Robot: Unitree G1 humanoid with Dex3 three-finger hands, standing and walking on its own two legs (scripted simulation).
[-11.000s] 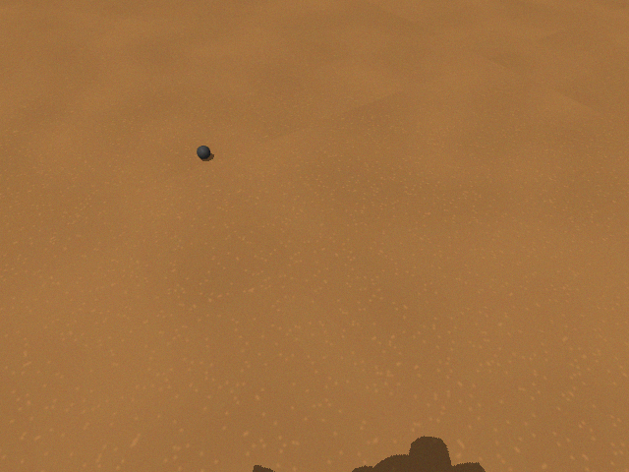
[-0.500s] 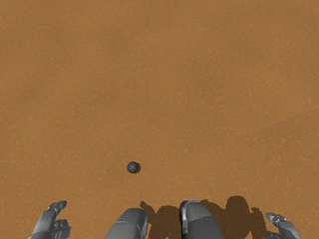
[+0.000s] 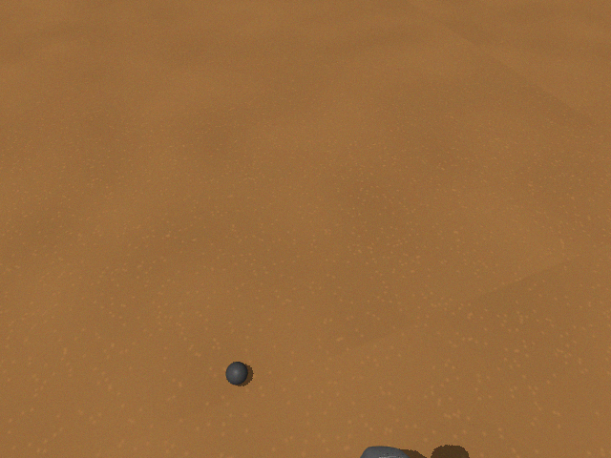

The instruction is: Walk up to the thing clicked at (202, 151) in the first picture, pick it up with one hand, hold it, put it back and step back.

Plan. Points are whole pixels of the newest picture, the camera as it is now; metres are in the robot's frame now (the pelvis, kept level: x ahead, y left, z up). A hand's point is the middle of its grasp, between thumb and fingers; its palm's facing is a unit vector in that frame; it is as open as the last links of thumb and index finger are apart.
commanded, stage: walk up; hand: left
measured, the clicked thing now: (236, 373) +0.45 +0.22 -0.72
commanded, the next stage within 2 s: none
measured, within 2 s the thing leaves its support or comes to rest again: neither
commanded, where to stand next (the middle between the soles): +0.08 +0.01 m, yaw -2 degrees
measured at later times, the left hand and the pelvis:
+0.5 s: hand out of the picture +0.11 +0.38 -0.18, palm faces -0.06 -0.89 -0.45, open 7.4 cm; pelvis -0.01 +0.08 -0.03, yaw -1 degrees
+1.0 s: hand out of the picture -0.09 +0.30 -0.11, palm faces -0.04 -0.91 -0.41, open 7.4 cm; pelvis -0.07 +0.01 +0.02, yaw -6 degrees
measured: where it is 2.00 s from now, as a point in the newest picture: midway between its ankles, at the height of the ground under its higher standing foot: outside the picture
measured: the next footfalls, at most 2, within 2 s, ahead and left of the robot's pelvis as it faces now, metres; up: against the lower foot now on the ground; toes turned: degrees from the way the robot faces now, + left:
left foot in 0.34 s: +0.13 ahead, +0.23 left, +0.00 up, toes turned +0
right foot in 0.78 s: -0.05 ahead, -0.12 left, +0.00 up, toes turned -9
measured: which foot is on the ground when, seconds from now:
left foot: up 0.00-0.32, down 0.34-0.78, up 0.80-1.00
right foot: down 0.00-0.36, up 0.38-0.76, down 0.78-1.00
